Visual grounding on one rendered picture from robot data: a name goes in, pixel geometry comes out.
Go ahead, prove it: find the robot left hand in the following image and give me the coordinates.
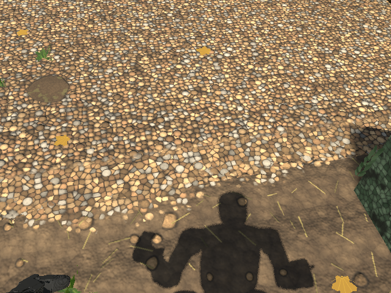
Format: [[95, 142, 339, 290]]
[[6, 274, 70, 293]]

